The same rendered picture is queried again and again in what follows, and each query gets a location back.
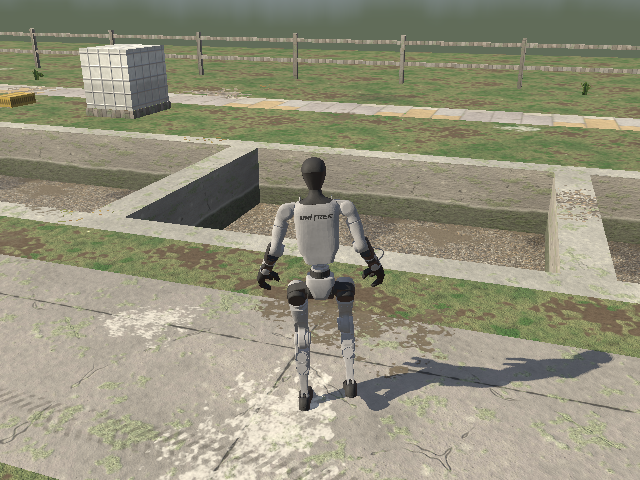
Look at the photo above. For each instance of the right robot forearm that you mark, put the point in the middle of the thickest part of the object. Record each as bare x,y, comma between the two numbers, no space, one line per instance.
370,257

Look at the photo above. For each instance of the robot right hand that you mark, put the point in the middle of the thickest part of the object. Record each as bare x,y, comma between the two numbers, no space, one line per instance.
379,273

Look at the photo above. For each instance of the humanoid robot head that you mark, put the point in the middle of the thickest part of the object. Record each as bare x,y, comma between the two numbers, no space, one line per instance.
314,171

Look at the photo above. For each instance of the left robot forearm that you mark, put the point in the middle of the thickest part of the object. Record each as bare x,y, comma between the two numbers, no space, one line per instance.
268,262

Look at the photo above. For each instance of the left robot upper arm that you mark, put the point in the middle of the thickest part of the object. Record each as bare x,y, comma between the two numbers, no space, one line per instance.
284,213

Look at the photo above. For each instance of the robot left hand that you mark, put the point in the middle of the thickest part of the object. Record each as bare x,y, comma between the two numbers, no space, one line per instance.
261,279

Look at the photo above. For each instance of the right robot upper arm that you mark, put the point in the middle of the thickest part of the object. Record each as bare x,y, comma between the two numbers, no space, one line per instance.
347,208

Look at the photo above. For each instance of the left robot thigh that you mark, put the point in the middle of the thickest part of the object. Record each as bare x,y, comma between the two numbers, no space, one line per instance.
298,302

